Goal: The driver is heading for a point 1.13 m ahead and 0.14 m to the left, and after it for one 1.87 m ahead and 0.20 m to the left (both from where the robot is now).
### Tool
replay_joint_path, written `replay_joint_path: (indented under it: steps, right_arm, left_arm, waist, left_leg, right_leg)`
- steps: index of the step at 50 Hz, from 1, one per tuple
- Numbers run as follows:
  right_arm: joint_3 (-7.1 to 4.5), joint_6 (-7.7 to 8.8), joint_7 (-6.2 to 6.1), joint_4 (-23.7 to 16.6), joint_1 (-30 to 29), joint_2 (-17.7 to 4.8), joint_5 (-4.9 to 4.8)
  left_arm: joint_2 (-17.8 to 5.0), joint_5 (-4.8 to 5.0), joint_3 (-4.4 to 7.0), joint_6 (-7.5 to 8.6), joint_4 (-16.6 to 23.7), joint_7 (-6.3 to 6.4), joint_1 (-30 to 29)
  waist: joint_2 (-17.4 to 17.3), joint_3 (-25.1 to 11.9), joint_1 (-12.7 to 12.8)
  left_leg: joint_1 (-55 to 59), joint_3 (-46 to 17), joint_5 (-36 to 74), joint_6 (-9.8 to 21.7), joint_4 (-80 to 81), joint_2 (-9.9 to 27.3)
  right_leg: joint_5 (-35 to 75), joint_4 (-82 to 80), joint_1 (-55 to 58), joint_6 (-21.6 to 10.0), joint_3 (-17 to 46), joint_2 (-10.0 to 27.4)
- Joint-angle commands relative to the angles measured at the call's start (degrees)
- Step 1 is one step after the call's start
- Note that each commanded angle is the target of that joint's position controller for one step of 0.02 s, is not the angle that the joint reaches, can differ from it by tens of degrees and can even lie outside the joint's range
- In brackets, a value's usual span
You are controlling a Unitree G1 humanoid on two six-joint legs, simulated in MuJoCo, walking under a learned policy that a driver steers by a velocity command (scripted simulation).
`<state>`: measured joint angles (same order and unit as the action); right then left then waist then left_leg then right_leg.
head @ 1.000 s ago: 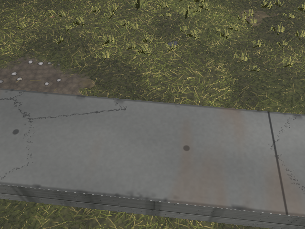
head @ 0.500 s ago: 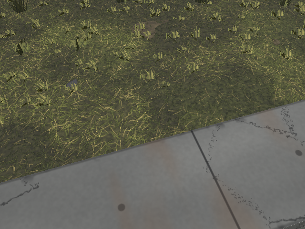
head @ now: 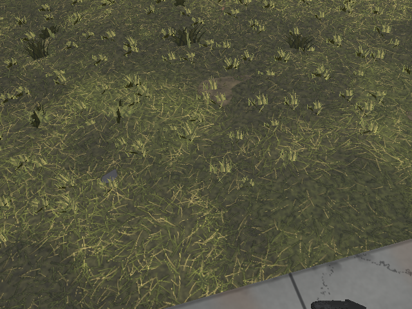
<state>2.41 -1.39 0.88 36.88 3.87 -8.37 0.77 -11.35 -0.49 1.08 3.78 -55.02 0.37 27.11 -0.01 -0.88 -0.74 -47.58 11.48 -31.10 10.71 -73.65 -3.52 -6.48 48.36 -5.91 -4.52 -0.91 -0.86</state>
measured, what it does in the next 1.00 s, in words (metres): climbs: right foot, then left foot 0.11 m lower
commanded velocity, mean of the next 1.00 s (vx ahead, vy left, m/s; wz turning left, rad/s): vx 0.50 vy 0.00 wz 0.23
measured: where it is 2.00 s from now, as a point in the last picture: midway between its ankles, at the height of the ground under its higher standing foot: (171, 164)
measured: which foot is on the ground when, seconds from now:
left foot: down 0.00-0.42, up 0.44-0.92, down 0.94-1.00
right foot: up 0.00-0.40, down 0.42-0.96, up 0.98-1.00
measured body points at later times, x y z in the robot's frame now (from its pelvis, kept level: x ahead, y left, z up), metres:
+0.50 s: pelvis +0.32 +0.02 +0.11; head +0.33 +0.03 +0.56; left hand +0.40 +0.30 +0.01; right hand +0.45 -0.24 +0.00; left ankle +0.13 +0.07 -0.51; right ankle +0.38 -0.05 -0.61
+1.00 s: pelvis +0.57 +0.18 +0.03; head +0.59 +0.20 +0.47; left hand +0.44 +0.43 -0.11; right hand +0.85 +0.02 -0.04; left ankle +0.60 +0.29 -0.72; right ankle +0.41 -0.04 -0.56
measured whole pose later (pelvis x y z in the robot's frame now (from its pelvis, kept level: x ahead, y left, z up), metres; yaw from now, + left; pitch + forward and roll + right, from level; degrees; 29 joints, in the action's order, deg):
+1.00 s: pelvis +0.57 +0.18 +0.03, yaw +12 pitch +1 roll -3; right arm -2.1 5.1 1.8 40.7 2.6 -13.5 2.7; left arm -15.6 0.1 4.0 2.1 -49.5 2.5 30.1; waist -0.9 1.2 6.6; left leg -18.7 -0.1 -8.8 0.6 -25.7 3.0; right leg -42.8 72.5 -12.8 -3.9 5.4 -2.5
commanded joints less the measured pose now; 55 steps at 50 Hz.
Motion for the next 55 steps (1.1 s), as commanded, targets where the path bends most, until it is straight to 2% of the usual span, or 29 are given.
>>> replay_joint_path:
  steps: [1, 2, 3, 5, 6, 8, 10, 15, 19, 21, 22, 23, 24, 25, 26, 30, 33, 37, 40, 44, 45, 47, 48, 49, 50, 51, 52, 53, 55]
  right_arm:
    - [-7.20, 1.08, -1.53, 3.9, 11.5, -15.4, -1.22]
    - [-6.59, 2.29, -1.34, 6.9, 12.0, -11.4, -0.53]
    - [-5.99, 3.10, -1.43, 9.3, 12.3, -8.2, 0.84]
    - [-4.83, 4.60, -0.94, 12.1, 12.5, -4.7, 1.45]
    - [-5.23, 5.23, -0.62, 13.3, 13.0, -5.9, 0.63]
    - [-5.94, 6.29, -0.19, 11.5, 10.1, -9.0, 0.05]
    - [-5.87, 7.10, -0.84, 10.3, 14.4, -10.1, -0.92]
    - [-7.73, 4.56, -2.50, 9.8, 24.6, -13.1, -1.46]
    - [-8.42, 4.69, -2.41, 3.8, 15.2, -15.6, -0.03]
    - [-8.69, 5.65, -1.94, 0.8, 8.2, -15.4, -0.49]
    - [-7.16, 5.97, -1.48, -0.6, 11.7, -7.4, -0.03]
    - [-6.37, 5.62, -2.17, -0.3, 25.8, -5.6, -1.05]
    - [-7.01, 4.82, -2.61, 2.3, 24.9, -10.6, 0.33]
    - [-7.85, 4.09, -2.18, 2.0, 19.1, -13.2, 0.96]
    - [-8.31, 3.56, -1.50, 1.1, 14.9, -13.8, 1.10]
    - [-7.40, 1.02, 0.73, -0.4, 10.7, -10.8, 1.23]
    - [-6.04, 1.50, 1.59, -1.4, 5.3, -9.3, 2.19]
    - [-6.55, 3.83, 1.37, -4.4, -6.0, -11.9, 1.77]
    - [-5.61, 4.47, 3.20, -3.0, -6.2, -9.2, 0.71]
    - [-5.68, 4.34, 2.09, -1.4, -6.7, -10.4, 0.50]
    - [-5.86, 4.80, 1.37, -0.1, -4.7, -10.9, 0.84]
    - [-6.95, 5.99, -0.05, 6.1, 11.5, -12.8, 2.65]
    - [-7.40, 6.54, -0.01, 8.4, 20.8, -14.3, 3.52]
    - [-7.24, 6.91, 0.48, 9.1, 26.4, -15.2, 2.90]
    - [-7.44, 6.14, 1.01, 7.8, 28.2, -14.6, 0.65]
    - [-8.96, 5.68, 0.50, 7.9, 24.8, -18.9, 0.48]
    - [-7.54, 5.32, -0.27, 6.1, 17.8, -13.4, 1.03]
    - [-6.59, 6.41, -0.79, 5.3, 13.1, -12.3, 0.55]
    - [-6.28, 7.78, -1.09, 7.9, 13.0, -11.4, 0.41]
  left_arm:
    - [-6.5, -2.84, 2.00, 4.15, 14.3, -3.01, -6.2]
    - [-3.2, -2.23, 0.83, 3.71, 15.5, -2.18, -9.6]
    - [-0.7, -1.83, 0.16, 2.77, 17.4, -0.88, -12.8]
    - [1.1, -1.18, -0.82, 0.21, 19.8, 0.58, -12.2]
    - [2.1, -1.86, -1.44, -0.96, 20.6, 1.04, -11.5]
    - [-1.3, -2.68, -1.25, -1.96, 22.1, 0.67, -13.7]
    - [-4.1, -2.30, -0.37, -1.40, 22.8, 0.26, -16.9]
    - [-0.9, -0.82, -1.78, -0.97, 24.6, -1.94, -28.5]
    - [-8.0, -1.22, 1.19, 0.21, 19.7, -0.91, -14.6]
    - [-11.3, -1.15, 3.09, 1.17, 15.8, 0.35, 0.9]
    - [-12.5, -1.25, 3.28, 1.63, 15.5, 0.84, 1.8]
    - [-13.0, -2.35, 2.92, 1.41, 18.2, 0.21, -3.5]
    - [-9.6, -1.35, 3.04, 1.59, 19.9, -0.20, -8.4]
    - [-6.8, -0.93, 2.32, 2.19, 20.2, -0.67, -11.3]
    - [-6.0, -0.95, 1.99, 2.78, 19.2, -1.06, -11.4]
    - [-8.8, -0.42, 2.69, 4.30, 14.1, -0.98, -5.7]
    - [-11.7, -0.80, 3.57, 3.81, 11.7, -0.82, -3.0]
    - [-11.7, -0.07, 3.79, 4.85, 9.1, -0.53, 2.8]
    - [-11.0, 0.05, 3.87, 3.81, 9.8, -0.08, -1.0]
    - [-10.3, -1.67, 4.00, 0.77, 9.7, 1.56, 1.6]
    - [-10.6, -1.98, 4.16, -0.10, 9.3, 2.01, 2.9]
    - [-10.6, -0.74, 4.32, -1.49, 8.2, 2.01, 4.1]
    - [-8.4, 0.48, 4.11, -1.61, 7.9, 2.09, 4.7]
    - [-4.5, 2.34, 3.46, -1.81, 7.1, 2.49, 13.2]
    - [-7.1, 1.73, 3.32, -1.49, 6.7, 3.03, 13.3]
    - [-7.4, 0.17, 3.03, -1.79, 8.1, 3.01, 9.9]
    - [-8.7, -1.91, 3.19, -2.35, 8.4, 2.31, 1.0]
    - [-9.4, -2.38, 3.57, -2.23, 11.2, 0.98, -5.2]
    - [-8.0, -2.64, 3.43, -3.60, 10.6, -1.35, -8.8]
  waist:
    - [-5.2, -10.9, -2.3]
    - [3.7, -1.7, -0.6]
    - [7.2, 3.6, 1.3]
    - [2.9, 4.4, 5.0]
    - [2.2, 4.6, 6.8]
    - [3.3, 5.5, 7.8]
    - [0.8, 2.3, 4.5]
    - [-6.0, -1.7, -4.3]
    - [-7.0, -7.7, 3.7]
    - [-2.0, -9.2, 13.9]
    - [9.3, -10.5, 10.0]
    - [15.8, -15.6, -0.4]
    - [6.6, -11.9, 0.2]
    - [-0.4, -5.1, 0.2]
    - [-1.9, -0.6, 0.3]
    - [3.2, 4.2, -0.5]
    - [4.8, 1.3, 0.8]
    - [5.3, 3.8, 4.8]
    - [2.5, 3.4, 4.2]
    - [2.4, 5.3, 6.2]
    - [0.9, 5.0, 6.1]
    - [-6.4, -1.4, -0.7]
    - [-9.2, -5.5, -4.5]
    - [-15.8, -13.9, -0.2]
    - [-13.0, -19.3, -2.5]
    - [-16.7, -17.7, -1.8]
    - [-6.9, -8.1, -1.5]
    - [-9.3, -1.6, -0.3]
    - [-5.9, 7.4, 2.6]
  left_leg:
    - [41.2, -70.2, 4.4, 12.3, 53.9, 17.6]
    - [31.5, -59.9, 8.9, 9.4, 50.4, 15.7]
    - [24.2, -50.1, 15.1, 7.5, 47.7, 14.0]
    - [20.9, -36.9, 21.9, 3.8, 48.1, 9.7]
    - [19.9, -31.2, 25.7, 2.5, 47.8, 7.3]
    - [13.7, -22.8, 26.6, 1.4, 52.3, 2.3]
    - [19.4, -21.6, 48.0, 0.8, 55.2, 2.0]
    - [44.3, -22.9, 62.0, -2.6, 56.8, 3.1]
    - [41.0, -25.2, 79.5, -5.0, 42.1, 5.5]
    - [34.1, -26.1, 67.8, -5.2, 19.6, 3.1]
    - [22.5, -22.6, 12.5, -6.1, 1.3, -2.9]
    - [13.9, -20.3, -2.5, -6.9, -9.8, -4.1]
    - [10.4, -19.7, 6.3, -7.1, -10.3, -1.5]
    - [10.3, -20.0, 10.9, -7.5, -8.3, 0.5]
    - [10.5, -20.1, 11.7, -7.7, -5.5, 1.3]
    - [11.4, -19.3, 14.0, -8.4, 8.3, 2.9]
    - [12.0, -13.4, 24.0, -9.0, 16.5, 4.7]
    - [2.0, -15.5, 36.4, -9.3, 30.3, 8.4]
    - [22.9, -13.4, 52.6, -9.1, 44.0, 6.3]
    - [24.0, -15.8, 52.3, -9.2, 51.6, 8.8]
    - [25.3, -16.2, 52.3, -9.3, 55.4, 9.6]
    - [45.7, -11.1, 52.8, -9.6, 57.1, 8.2]
    - [60.0, -16.3, 60.2, -8.4, 50.0, 14.1]
    - [77.6, -22.2, 87.9, -8.2, 31.2, 24.1]
    - [78.0, -27.2, 81.7, -7.5, 32.2, 27.9]
    - [69.0, -37.6, 41.9, -1.1, 44.2, 31.0]
    - [55.6, -36.9, 18.0, -1.3, 54.4, 27.1]
    - [44.4, -33.6, 19.6, -0.3, 57.6, 28.0]
    - [31.1, -25.6, 31.8, -1.4, 60.3, 23.6]
  right_leg:
    - [-1.2, 59.4, -40.7, 0.7, 8.6, -3.0]
    - [-1.8, 59.3, -42.7, 0.2, 7.0, -1.3]
    - [-4.5, 58.9, -44.2, -0.1, 6.3, 0.3]
    - [-9.0, 62.9, -47.4, -0.8, 5.5, 0.8]
    - [-9.3, 60.2, -48.1, -0.9, 5.3, 1.7]
    - [-8.6, 34.5, -38.8, 0.6, 2.4, 3.3]
    - [0.4, 20.8, -33.8, 2.0, -2.1, 3.2]
    - [8.4, -6.8, -32.1, 4.3, -4.2, -1.3]
    - [4.0, -7.3, -8.0, 1.2, -0.3, -3.7]
    - [5.0, -19.5, 7.5, 0.0, 2.3, 0.2]
    - [16.2, -17.8, 18.0, -3.7, 13.0, 14.3]
    - [25.8, -18.9, 21.4, -10.8, 34.8, 26.3]
    - [10.6, -27.2, 12.3, -15.0, 39.3, 24.9]
    - [2.6, -30.3, 4.5, -14.9, 34.6, 22.5]
    - [4.1, -31.7, -0.8, -13.4, 28.6, 19.9]
    - [4.2, -36.6, -6.2, -8.6, 14.6, 13.5]
    - [12.7, -35.2, -2.3, -8.2, 8.8, 11.0]
    - [7.6, -34.0, 7.6, -8.2, 12.7, 10.8]
    - [-5.9, -31.3, -6.9, -5.1, 9.4, 7.0]
    - [-10.6, -18.8, -1.9, -4.2, 12.6, 7.0]
    - [-9.1, -13.2, 0.9, -4.2, 13.2, 6.5]
    - [-7.1, 10.0, -5.4, -3.5, 8.7, 1.4]
    - [-27.7, 29.2, -19.2, -2.8, 7.1, -2.3]
    - [-42.0, 46.9, -35.4, -1.4, 7.2, -2.8]
    - [-37.1, 49.0, -41.0, -1.4, 8.5, -0.2]
    - [-28.9, 53.6, -45.1, -0.6, 4.7, 0.6]
    - [-20.8, 51.5, -45.5, 0.0, 2.7, 3.0]
    - [-11.6, 40.4, -42.4, 0.6, 5.2, 4.8]
    - [-8.0, 29.4, -35.6, 2.7, 7.4, 6.6]
Next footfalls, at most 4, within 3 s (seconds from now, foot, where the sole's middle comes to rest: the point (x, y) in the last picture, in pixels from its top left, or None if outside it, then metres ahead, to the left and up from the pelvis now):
0.42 right None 0.42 -0.04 -0.65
0.94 left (129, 261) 0.64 0.30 -0.75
1.42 right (183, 191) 0.92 0.13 -0.75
1.98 left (163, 127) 1.26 0.23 -0.75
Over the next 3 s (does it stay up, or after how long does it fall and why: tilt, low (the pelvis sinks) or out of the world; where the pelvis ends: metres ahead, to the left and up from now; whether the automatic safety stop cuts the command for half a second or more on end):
stays up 1.61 0.20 0.02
